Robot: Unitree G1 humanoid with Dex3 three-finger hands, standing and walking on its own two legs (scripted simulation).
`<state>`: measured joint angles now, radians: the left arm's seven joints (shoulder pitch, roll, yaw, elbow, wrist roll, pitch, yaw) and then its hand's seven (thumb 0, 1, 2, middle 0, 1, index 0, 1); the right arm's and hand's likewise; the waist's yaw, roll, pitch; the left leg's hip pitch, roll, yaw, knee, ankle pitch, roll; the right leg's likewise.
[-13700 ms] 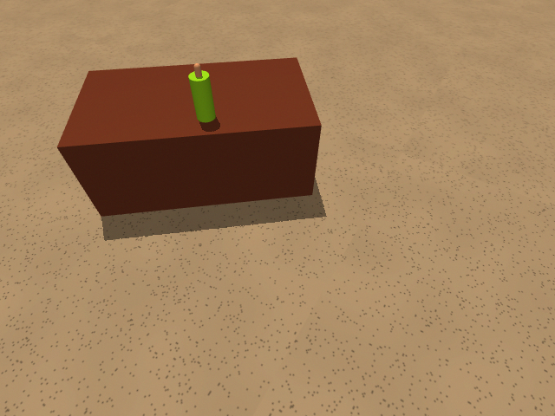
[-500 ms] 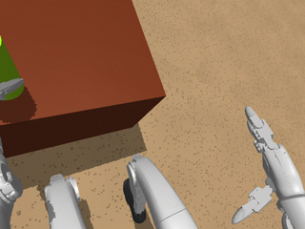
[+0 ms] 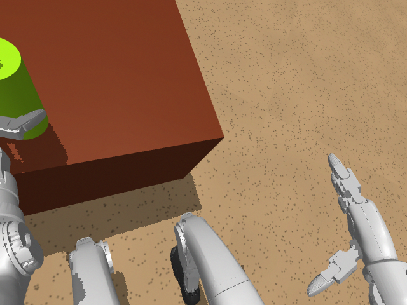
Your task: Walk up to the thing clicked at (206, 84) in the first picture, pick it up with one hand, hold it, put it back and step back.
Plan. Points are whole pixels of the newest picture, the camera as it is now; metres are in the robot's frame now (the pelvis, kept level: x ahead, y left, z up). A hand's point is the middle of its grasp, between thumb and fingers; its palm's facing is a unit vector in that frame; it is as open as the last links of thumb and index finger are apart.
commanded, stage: settle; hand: left
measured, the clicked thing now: (5, 87) +0.52 +0.21 +0.00
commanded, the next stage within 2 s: lift in 0.58 s
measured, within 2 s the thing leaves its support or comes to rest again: neither
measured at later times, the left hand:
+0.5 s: hand out of the picture +0.53 +0.22 +0.00, palm faces +0.27 -0.96 +0.00, open 11.0 cm
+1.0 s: hand out of the picture +0.51 +0.22 +0.04, palm faces +0.26 -0.97 +0.00, open 11.0 cm
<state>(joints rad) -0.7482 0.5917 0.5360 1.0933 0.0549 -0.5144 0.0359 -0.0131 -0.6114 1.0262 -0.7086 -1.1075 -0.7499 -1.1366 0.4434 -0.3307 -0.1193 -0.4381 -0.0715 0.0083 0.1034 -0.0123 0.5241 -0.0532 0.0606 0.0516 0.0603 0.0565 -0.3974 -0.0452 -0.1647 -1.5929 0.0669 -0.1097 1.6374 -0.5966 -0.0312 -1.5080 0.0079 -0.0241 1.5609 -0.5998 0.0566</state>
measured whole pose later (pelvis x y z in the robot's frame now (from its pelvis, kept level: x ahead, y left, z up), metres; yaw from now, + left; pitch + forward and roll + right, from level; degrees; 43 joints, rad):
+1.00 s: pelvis +0.01 +0.00 +0.05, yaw +1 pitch +27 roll -5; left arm -0.70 0.50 0.49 1.09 0.01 -0.53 0.02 -0.01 -0.61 1.04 -0.68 -1.14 -0.72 -1.18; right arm 0.44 -0.28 -0.09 -0.29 -0.07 0.03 0.08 -0.01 0.52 -0.05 0.06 0.05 0.06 0.06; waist -0.31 -0.03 -0.16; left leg -1.37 0.07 -0.08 1.44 -0.56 -0.03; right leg -1.29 0.01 -0.01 1.37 -0.56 0.05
